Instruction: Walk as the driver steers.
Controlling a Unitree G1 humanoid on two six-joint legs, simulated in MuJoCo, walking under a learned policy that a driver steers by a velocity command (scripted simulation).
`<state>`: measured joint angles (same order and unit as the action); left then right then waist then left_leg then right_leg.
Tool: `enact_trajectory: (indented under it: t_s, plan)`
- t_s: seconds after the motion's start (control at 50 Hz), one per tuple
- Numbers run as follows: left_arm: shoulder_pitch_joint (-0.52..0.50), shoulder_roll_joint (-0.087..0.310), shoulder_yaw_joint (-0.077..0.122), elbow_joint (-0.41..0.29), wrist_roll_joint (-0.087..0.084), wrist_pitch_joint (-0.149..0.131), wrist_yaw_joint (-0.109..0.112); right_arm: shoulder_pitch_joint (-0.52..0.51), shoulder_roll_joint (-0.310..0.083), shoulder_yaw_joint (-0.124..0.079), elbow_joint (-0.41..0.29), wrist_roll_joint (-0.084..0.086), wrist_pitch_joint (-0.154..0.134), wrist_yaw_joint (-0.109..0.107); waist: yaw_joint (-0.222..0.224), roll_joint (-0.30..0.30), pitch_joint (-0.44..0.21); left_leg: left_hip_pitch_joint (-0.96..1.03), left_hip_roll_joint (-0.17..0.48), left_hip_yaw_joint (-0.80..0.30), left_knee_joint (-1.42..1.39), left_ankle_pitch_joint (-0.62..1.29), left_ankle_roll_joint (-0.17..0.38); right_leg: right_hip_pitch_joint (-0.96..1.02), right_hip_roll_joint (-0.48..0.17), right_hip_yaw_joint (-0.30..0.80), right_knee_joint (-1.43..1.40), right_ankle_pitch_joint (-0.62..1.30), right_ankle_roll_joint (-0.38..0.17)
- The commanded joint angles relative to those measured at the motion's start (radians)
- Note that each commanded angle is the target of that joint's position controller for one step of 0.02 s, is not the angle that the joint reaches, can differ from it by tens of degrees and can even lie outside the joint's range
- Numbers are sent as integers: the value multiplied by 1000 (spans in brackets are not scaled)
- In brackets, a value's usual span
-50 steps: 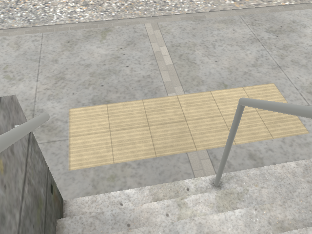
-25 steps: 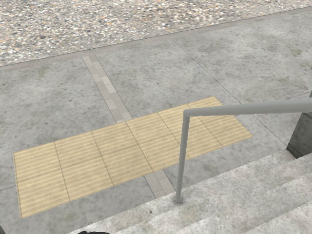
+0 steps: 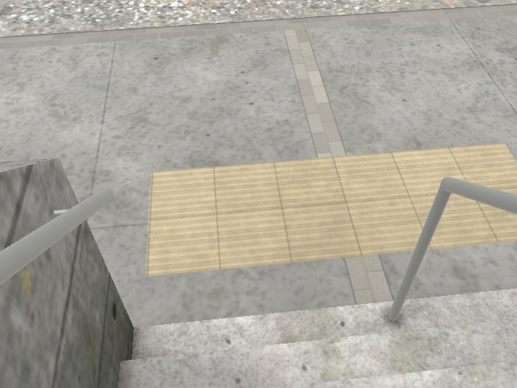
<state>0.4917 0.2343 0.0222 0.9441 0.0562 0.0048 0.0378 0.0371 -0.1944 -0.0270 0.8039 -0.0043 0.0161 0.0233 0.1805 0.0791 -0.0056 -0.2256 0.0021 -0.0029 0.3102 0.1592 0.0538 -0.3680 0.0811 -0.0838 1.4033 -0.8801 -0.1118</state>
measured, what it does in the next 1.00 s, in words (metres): goes down: left foot 0.20 m lower, then right foot 0.20 m lower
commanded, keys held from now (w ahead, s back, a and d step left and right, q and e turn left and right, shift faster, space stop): w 1.00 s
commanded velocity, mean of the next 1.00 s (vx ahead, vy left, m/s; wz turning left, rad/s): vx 0.49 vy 0.00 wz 0.00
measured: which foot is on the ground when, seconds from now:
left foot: up 0.00-0.00, down 0.02-0.50, up 0.52-0.90, down 0.92-1.00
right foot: down 0.00-0.02, up 0.04-0.48, down 0.50-0.94, up 0.96-1.00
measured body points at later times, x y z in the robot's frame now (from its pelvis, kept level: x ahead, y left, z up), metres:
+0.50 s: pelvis +0.25 +0.02 -0.22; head +0.22 +0.02 +0.23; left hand +0.38 +0.27 -0.34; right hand +0.18 -0.20 -0.37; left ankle +0.04 +0.07 -0.75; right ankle +0.32 -0.03 -0.96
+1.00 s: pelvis +0.48 +0.09 -0.46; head +0.47 +0.10 -0.01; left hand +0.45 +0.34 -0.61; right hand +0.52 -0.17 -0.60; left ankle +0.50 +0.15 -1.20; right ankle +0.36 -0.05 -0.91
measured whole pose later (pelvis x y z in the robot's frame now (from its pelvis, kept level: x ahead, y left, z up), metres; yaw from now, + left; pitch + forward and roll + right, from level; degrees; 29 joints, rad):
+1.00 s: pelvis +0.48 +0.09 -0.46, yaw +3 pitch -1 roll -3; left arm 0.39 0.21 0.04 1.02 0.01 -0.05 0.06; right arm 0.30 -0.24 -0.04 1.02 -0.02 -0.04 0.04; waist 0.02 0.03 0.00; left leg -0.26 -0.01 0.04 0.54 -0.30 0.07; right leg -0.54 0.08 -0.01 1.96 -0.86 -0.16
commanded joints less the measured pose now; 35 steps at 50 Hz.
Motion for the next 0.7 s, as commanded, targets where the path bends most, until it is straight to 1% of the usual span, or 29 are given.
enact_trajectory:
  t_s: [0.02, 0.04, 0.06, 0.08, 0.1, 0.12, 0.14, 0.18, 0.22, 0.24, 0.26, 0.3, 0.38, 0.4, 0.42, 0.44, 0.46, 0.48, 0.5, 0.52, 0.54, 0.56, 0.58, 0.6, 0.62, 0.64, 0.66, 0.68, 0.7]
  plan:
    - [48, 92, 40, 41, -17, -3, -33, 496, -104, -45, 162, -15, 12, -14, -245, 124, -45, 574, 114, -67, -95, 138, 83, -417, 24, 138, 491, 305, -101]
    - [35, 27, 29, -9, -29, -11, -36, 551, -126, -38, 164, 7, 7, -4, -237, 92, -151, 759, 233, -140, 348, 403, 94, -711, 37, 131, 796, -24, -91]
    - [41, 51, 23, -65, -55, -27, -28, 472, -144, -31, 143, 24, -9, 15, -180, 54, -161, 750, 263, -133, 418, 380, 101, -864, -11, 133, 768, 61, -100]
    - [-9, 92, 27, -96, -53, -25, -3, 448, -202, -60, 151, 29, -29, 9, -199, 128, -164, 647, 355, -318, 214, -200, 248, -890, -52, 103, 664, 224, -63]
    - [-84, 121, 38, -83, -20, -9, 10, 409, -159, -55, 150, 28, -38, -7, -195, 97, -64, 460, 374, -445, 42, -658, 310, -907, -93, 96, 589, 303, -16]
    - [-167, 127, 46, -61, -10, 0, 15, 350, -43, -17, 150, 12, -47, -19, -181, 8, 91, 295, 287, -384, 50, -630, 267, -934, -114, 150, 467, 472, 27]
    - [-164, 116, 46, -46, -33, -5, 9, 343, -1, 7, 153, -7, -61, -25, -151, 2, 147, 139, 210, -323, 107, -485, 208, -847, -124, 169, 227, 624, 57]
    - [-245, 65, 33, -65, -36, -12, -15, 310, -16, 27, 141, 23, -88, -43, -82, -71, 204, -212, 149, -200, 66, -129, 163, -498, -133, 105, -284, 901, 129]
    - [-143, 1, 23, 36, -3, -1, -35, 371, -123, -6, 155, 21, -92, -48, -79, 71, 73, -178, 156, -237, 139, 117, 145, -306, -86, 72, -221, 1104, 94]
    - [-185, 48, 36, 25, -33, -13, -37, 372, -79, -1, 160, 40, -93, -63, -77, 70, 89, -116, 81, -168, 232, -109, 111, -382, -105, 120, -398, 1291, 81]
    - [-257, 30, 30, 18, -31, -30, -48, 346, -24, 18, 146, 73, -99, -66, -93, 28, 96, -199, 48, -147, 260, -350, 88, -269, -104, 103, -585, 1502, 82]
    - [-321, 7, 22, 10, -13, -31, -51, 342, -25, 18, 134, 46, -93, -59, -138, 11, 121, -314, 24, -184, 274, -479, 99, -93, -75, 64, -631, 1567, 71]
    - [-384, 13, 11, -38, -22, -49, -39, 454, -29, 19, 170, 11, -105, -51, -217, -44, 179, -241, 13, -172, 547, -332, 104, -47, -59, 32, -755, 1466, 70]
    - [-379, 5, 3, -39, -33, -57, -49, 477, -42, 16, 180, -19, -105, -47, -239, -57, 155, -167, 9, -177, 635, -260, 111, -45, -50, 27, -801, 1400, 74]
    - [-417, 20, 1, -56, -34, -76, -42, 539, -62, 7, 207, -57, -96, -52, -306, -105, 209, -14, -6, -203, 667, -66, 118, -147, -39, 16, -1026, 1205, 71]
    - [-274, 28, 17, -5, -13, -81, -33, 506, -80, 5, 230, -38, -83, -61, -252, -18, 136, -31, 28, -235, 830, 171, 122, -14, -45, 20, -926, 1258, 42]
    - [-125, 83, 33, 22, -36, -73, -27, 481, -114, -3, 221, -37, -72, -54, -177, -1, 40, -30, 45, -256, 961, 364, 123, 147, -84, 72, -1012, 1137, 22]
    - [-63, 103, 46, 51, -28, -82, -30, 526, -117, -7, 233, -30, -67, -63, -171, -105, 115, -68, 4, -189, 1190, 359, 102, 196, -93, 11, -1263, 1157, 12]
    - [79, 143, 67, 90, -18, -76, -34, 461, -123, -20, 223, -23, -57, -63, -80, -211, 86, -348, -106, -123, 1652, -175, 75, 479, -234, 119, -1263, 1416, -86]
    - [185, 115, 43, 104, -40, -76, -63, 562, -66, -10, 212, 9, -57, -70, -129, -270, -93, -784, -165, -71, 1814, -1183, 50, 930, -456, 294, -693, 2001, -140]
    - [180, 118, 39, 96, -47, -72, -77, 585, -83, -1, 179, -4, -53, -74, -148, -185, -146, -957, -98, -149, 1706, -1105, 72, 963, -508, 354, -711, 1753, -198]
    - [138, 134, 52, 86, -55, -68, -71, 569, -102, -12, 230, -42, -46, -74, -153, -102, -86, -931, -57, -155, 1660, -988, 88, 749, -491, 340, -773, 1432, -216]
    - [43, 171, 65, 66, -42, -68, -52, 540, -99, -10, 210, -54, -42, -67, -196, -159, -70, -869, -32, -161, 1495, -770, 69, 506, -505, 446, -865, 870, -279]
    - [7, 101, 44, 75, -41, -81, -41, 402, -112, -20, 198, -81, -37, -60, -198, -118, 55, -903, -29, -203, 1430, -619, 35, 308, -447, 462, -879, 761, -256]
    - [-110, 46, 16, 46, -60, -94, -24, 289, -106, -18, 144, -70, -25, -53, -268, -39, 177, -665, -17, -171, 955, -310, -30, -69, -370, 313, -939, 787, -157]
    - [-105, 63, 15, 43, -42, -101, -24, 332, -68, -14, 178, -70, -14, -46, -278, -95, 166, -417, -50, -71, 875, -214, -53, -258, -317, 251, -938, 927, -135]
    - [-77, 129, 34, 42, -19, -110, -20, 462, -28, -8, 257, -72, 0, -49, -308, -158, 90, -263, -55, -24, 961, -98, -53, -310, -311, 245, -886, 1054, -136]
    - [-101, 100, 39, 64, -54, -136, -15, 467, -59, -18, 251, -58, -4, -39, -331, -142, 72, -308, -19, -91, 817, 143, -45, -248, -232, 194, -781, 916, -89]
    - [-69, 88, 32, 70, -74, -148, -14, 428, -57, -20, 243, -49, -9, -37, -307, -184, 55, -350, -16, -85, 790, 216, -30, -195, -240, 237, -751, 833, -85]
